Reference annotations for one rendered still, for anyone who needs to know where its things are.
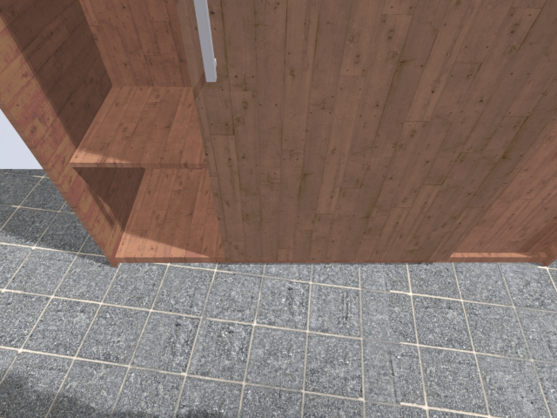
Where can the handle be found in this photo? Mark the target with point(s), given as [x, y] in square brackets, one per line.
[204, 31]

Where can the wardrobe door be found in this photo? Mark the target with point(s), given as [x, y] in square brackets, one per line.
[367, 129]
[523, 218]

